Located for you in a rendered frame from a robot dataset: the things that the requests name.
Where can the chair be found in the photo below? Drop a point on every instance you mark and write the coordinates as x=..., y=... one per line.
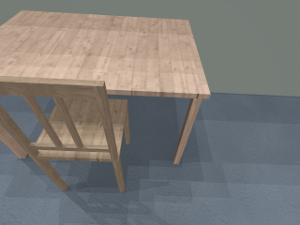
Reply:
x=85, y=125

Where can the table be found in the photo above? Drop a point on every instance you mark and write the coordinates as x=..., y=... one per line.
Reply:
x=135, y=56

